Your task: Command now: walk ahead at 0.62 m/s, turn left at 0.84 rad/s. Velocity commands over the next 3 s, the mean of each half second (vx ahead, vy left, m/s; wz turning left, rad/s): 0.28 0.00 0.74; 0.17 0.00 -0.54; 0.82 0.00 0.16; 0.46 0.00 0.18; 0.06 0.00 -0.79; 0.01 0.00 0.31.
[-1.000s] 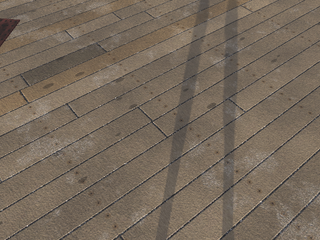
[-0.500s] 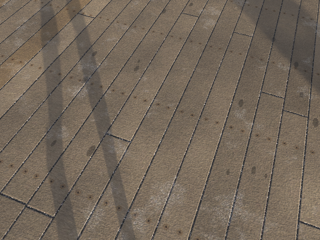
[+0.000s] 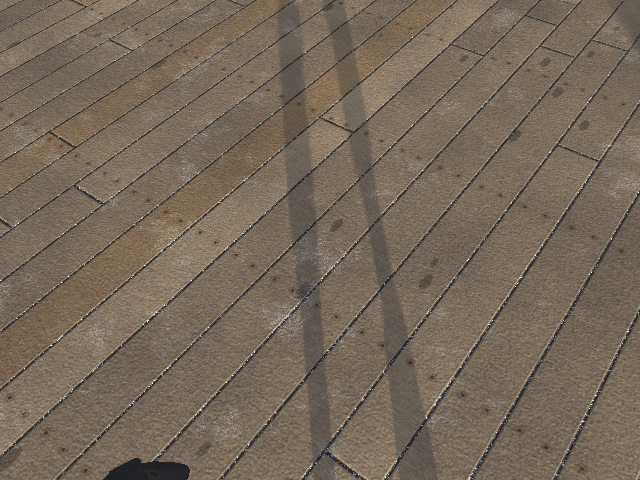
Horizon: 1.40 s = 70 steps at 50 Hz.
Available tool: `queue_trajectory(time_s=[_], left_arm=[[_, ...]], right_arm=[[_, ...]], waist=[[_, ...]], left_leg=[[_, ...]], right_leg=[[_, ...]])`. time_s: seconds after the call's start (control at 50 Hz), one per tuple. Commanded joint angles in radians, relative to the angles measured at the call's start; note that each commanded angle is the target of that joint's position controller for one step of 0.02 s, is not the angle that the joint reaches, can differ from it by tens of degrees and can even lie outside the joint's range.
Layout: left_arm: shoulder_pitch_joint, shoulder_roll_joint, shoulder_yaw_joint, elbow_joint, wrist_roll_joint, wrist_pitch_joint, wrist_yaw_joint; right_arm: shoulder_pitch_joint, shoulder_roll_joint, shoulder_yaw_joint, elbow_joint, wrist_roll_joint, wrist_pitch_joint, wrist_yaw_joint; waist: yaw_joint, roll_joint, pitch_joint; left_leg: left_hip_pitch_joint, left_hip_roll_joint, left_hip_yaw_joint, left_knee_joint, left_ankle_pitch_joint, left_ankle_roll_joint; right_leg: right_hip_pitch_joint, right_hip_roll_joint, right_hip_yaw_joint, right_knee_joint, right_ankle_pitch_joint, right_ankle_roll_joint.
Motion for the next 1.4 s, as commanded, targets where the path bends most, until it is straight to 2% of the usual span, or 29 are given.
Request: queue_trajectory(time_s=[0.02, 0.04, 0.06, 0.14, 0.18, 0.2, 0.22, 0.24, 0.28, 0.34, 0.44, 0.56, 0.58, 0.6, 0.62, 0.72, 0.84, 0.92, 0.94, 0.96, 0.98, 1.0, 1.02, 1.04, 1.06, 1.14, 1.28, 1.36, 1.4], left_arm=[[0.046, 0.13, 0.021, -0.08, -0.003, 0.029, 0.002], [-0.093, 0.129, 0.036, -0.133, -0.053, -0.016, 0.014], [-0.135, 0.094, 0.026, -0.16, -0.053, -0.028, 0.019], [-0.146, 0.12, 0.061, -0.193, -0.084, -0.024, 0.028], [-0.007, 0.153, 0.087, -0.167, -0.073, -0.023, 0.033], [0.18, 0.167, 0.096, -0.117, -0.056, -0.018, 0.037], [0.275, 0.193, 0.091, -0.108, -0.039, 0.0, 0.039], [0.242, 0.186, 0.085, -0.111, -0.01, 0.009, 0.022], [0.02, 0.138, 0.1, -0.152, -0.049, 0.036, 0.036], [-0.033, 0.129, 0.083, -0.124, -0.039, 0.061, 0.036], [0.018, 0.174, 0.109, -0.03, -0.054, 0.056, 0.015], [0.073, 0.188, 0.105, 0.01, -0.09, 0.073, -0.02], [0.1, 0.157, 0.096, 0.006, -0.08, 0.07, -0.025], [0.136, 0.126, 0.091, -0.024, -0.088, 0.063, -0.027], [0.103, 0.196, 0.116, -0.026, -0.093, 0.065, -0.015], [0.235, 0.178, 0.148, 0.012, -0.087, 0.15, 0.037], [0.126, 0.121, 0.117, -0.097, -0.093, 0.142, -0.029], [0.311, 0.149, 0.144, -0.012, -0.099, 0.133, -0.037], [0.435, 0.167, 0.159, 0.055, -0.101, 0.126, -0.026], [0.577, 0.244, 0.185, 0.089, -0.098, 0.111, -0.013], [0.519, 0.345, 0.185, 0.014, -0.084, 0.063, -0.025], [0.466, 0.279, 0.173, -0.01, -0.073, 0.034, -0.034], [0.421, 0.238, 0.153, -0.02, -0.071, 0.018, -0.03], [0.358, 0.267, 0.164, -0.011, -0.022, 0.058, -0.017], [0.324, 0.227, 0.146, -0.017, -0.032, 0.062, -0.008], [0.378, 0.176, 0.122, 0.036, -0.052, 0.025, -0.027], [0.393, 0.182, 0.109, 0.108, -0.034, -0.003, -0.008], [0.355, 0.247, 0.118, 0.128, -0.004, 0.012, 0.022], [0.273, 0.291, 0.131, 0.104, -0.006, 0.035, 0.032]], right_arm=[[-0.081, -0.165, -0.033, -0.101, 0.005, -0.054, -0.001], [-0.118, -0.062, -0.011, -0.15, 0.062, -0.075, -0.015], [-0.114, -0.107, -0.023, -0.138, 0.075, -0.069, -0.025], [-0.01, -0.123, -0.045, -0.106, 0.058, -0.005, -0.056], [-0.114, -0.101, -0.044, -0.159, 0.06, 0.006, -0.063], [-0.134, -0.052, -0.03, -0.195, 0.04, 0.01, -0.061], [-0.08, 0.064, 0.008, -0.234, -0.007, 0.017, -0.062], [0.176, -0.002, 0.003, -0.243, 0.026, 0.013, -0.042], [0.048, -0.136, -0.029, -0.256, 0.055, 0.044, -0.035], [-0.146, -0.108, -0.028, -0.321, 0.035, 0.072, -0.055], [-0.172, -0.01, 0.019, -0.34, 0.015, 0.03, -0.043], [-0.224, -0.083, 0.001, -0.347, 0.003, 0.048, -0.037], [-0.203, -0.148, -0.013, -0.367, -0.011, 0.055, -0.049], [-0.216, -0.231, -0.038, -0.367, -0.033, 0.068, -0.055], [-0.229, -0.204, -0.043, -0.364, -0.043, 0.064, -0.055], [-0.437, -0.047, -0.001, -0.384, -0.006, 0.022, -0.061], [-0.328, -0.134, -0.054, -0.335, 0.015, 0.028, -0.058], [-0.396, -0.13, -0.063, -0.317, 0.049, -0.001, -0.03], [-0.406, -0.081, -0.053, -0.316, 0.035, -0.002, -0.026], [-0.473, 0.001, -0.031, -0.347, 0.021, -0.01, -0.018], [-0.537, 0.039, -0.015, -0.442, 0.032, -0.047, -0.01], [-0.626, -0.026, -0.021, -0.462, 0.065, -0.089, 0.004], [-0.621, -0.056, -0.029, -0.458, 0.071, -0.117, 0.015], [-0.505, -0.069, -0.02, -0.375, -0.08, -0.078, 0.03], [-0.442, -0.064, -0.024, -0.346, -0.094, -0.056, 0.043], [-0.426, -0.056, -0.013, -0.301, -0.029, 0.008, 0.059], [-0.54, -0.031, 0.013, -0.337, -0.013, -0.001, 0.075], [-0.285, -0.075, 0.002, -0.27, -0.004, 0.003, 0.049], [0.099, -0.153, -0.037, -0.159, -0.009, -0.005, 0.031]], waist=[[0.12, -0.107, 0.059], [0.069, -0.101, 0.057], [0.054, -0.056, 0.011], [0.003, 0.086, -0.126], [0.101, 0.123, -0.195], [0.17, 0.092, -0.337], [0.155, -0.106, -0.457], [0.023, -0.294, -0.61], [0.023, -0.156, -0.404], [0.028, -0.034, -0.129], [0.029, -0.093, -0.242], [0.01, -0.129, -0.145], [0.012, -0.045, -0.164], [0.041, 0.205, -0.19], [-0.002, 0.242, -0.163], [0.1, 0.139, -0.082], [0.022, 0.152, -0.183], [0.139, 0.103, -0.102], [0.177, -0.01, -0.073], [0.239, -0.271, -0.028], [0.189, -0.389, 0.016], [0.226, -0.208, 0.028], [0.182, -0.156, 0.045], [0.131, -0.087, 0.03], [0.103, -0.106, 0.036], [0.109, -0.096, 0.036], [0.12, -0.077, 0.118], [-0.014, -0.157, -0.092], [-0.203, -0.114, -0.234]], left_leg=[[-0.204, 0.247, -0.327, -0.25, 0.738, 0.137], [-0.236, 0.181, -0.34, -0.227, 0.62, 0.086], [-0.214, 0.141, -0.309, -0.198, 0.576, 0.038], [-0.081, 0.096, -0.375, -0.031, 0.399, -0.115], [-0.076, 0.058, -0.356, 0.194, 0.38, -0.18], [-0.15, 0.035, -0.296, 0.464, 0.124, -0.216], [-0.327, -0.022, -0.201, 0.735, -0.56, -0.226], [-0.354, 0.056, -0.292, 0.977, -0.582, -0.239], [-0.522, 0.213, -0.137, 1.072, -0.319, -0.281], [-0.381, 0.245, -0.076, 0.867, -0.22, -0.282], [-0.188, 0.244, -0.043, 0.465, -0.152, -0.248], [0.164, 0.216, -0.025, -0.046, 0.07, -0.163], [0.257, 0.375, -0.154, -0.07, 0.122, -0.103], [0.225, 0.595, -0.315, -0.124, 0.159, 0.027], [0.098, 0.653, -0.37, -0.195, 0.169, 0.113], [0.009, 0.512, -0.071, -0.179, 0.279, 0.015], [0.095, 0.571, -0.012, -0.18, 0.008, 0.008], [-0.087, 0.555, 0.036, -0.165, -0.46, -0.073], [-0.186, 0.489, 0.122, 0.02, -0.487, -0.113], [-0.461, 0.381, 0.226, 0.511, -0.411, -0.183], [-0.837, 0.184, 0.053, 0.753, -0.423, -0.214], [-0.931, 0.25, -0.076, 0.801, -0.322, -0.18], [-0.921, 0.279, -0.096, 0.772, -0.223, -0.157], [-0.806, 0.332, -0.029, 0.694, -0.082, -0.177], [-0.686, 0.332, 0.003, 0.62, -0.006, -0.195], [-0.601, 0.318, 0.079, 0.515, 0.133, -0.203], [-0.523, 0.246, 0.107, 0.204, 0.229, -0.088], [-0.187, 0.096, 0.215, 0.214, 0.062, 0.0], [0.222, 0.072, 0.125, 0.135, -0.076, 0.047]], right_leg=[[0.055, -0.011, -0.111, -0.286, 0.058, 0.048], [0.068, 0.048, -0.068, -0.443, 0.129, 0.058], [0.125, 0.092, -0.081, -0.618, 0.226, 0.054], [0.321, 0.205, -0.066, -0.9, 0.497, 0.054], [0.499, 0.154, -0.034, -1.003, 0.65, 0.026], [0.746, -0.001, 0.06, -0.943, 0.764, -0.036], [0.95, -0.256, 0.299, -0.769, 1.27, -0.107], [0.989, -0.498, 0.594, -0.776, 1.245, -0.286], [0.763, -0.398, 0.505, -0.919, 0.434, -0.342], [0.315, -0.182, 0.206, -1.024, 0.447, -0.253], [0.313, -0.183, 0.072, -1.013, 0.824, -0.299], [0.107, -0.079, 0.121, -0.976, 0.209, -0.171], [0.024, -0.033, 0.11, -0.883, -0.03, -0.102], [-0.07, 0.079, -0.051, -0.681, -0.189, -0.044], [-0.07, 0.066, -0.106, -0.418, -0.249, 0.004], [-0.098, 0.002, -0.098, -0.078, -0.058, 0.087], [0.087, -0.039, -0.192, -0.487, -0.034, 0.031], [0.351, 0.016, -0.3, -0.697, -0.034, -0.09], [0.476, 0.057, -0.29, -0.758, -0.083, -0.127], [0.626, -0.109, 0.046, -0.903, -0.256, -0.233], [0.703, -0.281, 0.666, -1.114, -0.39, -0.414], [0.713, -0.352, 0.735, -1.216, -0.489, -0.438], [0.694, -0.337, 0.673, -1.191, -0.407, -0.401], [0.601, -0.265, 0.448, -1.178, -0.338, -0.315], [0.525, -0.186, 0.323, -1.199, -0.233, -0.264], [0.539, -0.103, 0.076, -1.248, 0.057, -0.212], [0.633, -0.174, -0.171, -1.351, 0.42, -0.162], [0.757, -0.19, -0.281, -0.946, 1.478, -0.1], [0.553, -0.163, -0.296, -0.361, 1.417, -0.098]])
Next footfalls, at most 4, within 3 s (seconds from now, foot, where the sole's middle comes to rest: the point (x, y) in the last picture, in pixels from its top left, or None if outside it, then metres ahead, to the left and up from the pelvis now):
0.20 right None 0.41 -0.13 -0.76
0.58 left None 0.29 0.09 -0.76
0.96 right None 0.32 -0.18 -0.76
1.40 left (339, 358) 0.76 -0.03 -0.76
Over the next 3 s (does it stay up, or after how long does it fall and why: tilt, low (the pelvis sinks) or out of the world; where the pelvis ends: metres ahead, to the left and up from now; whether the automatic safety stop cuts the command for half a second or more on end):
stays up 1.12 0.05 0.02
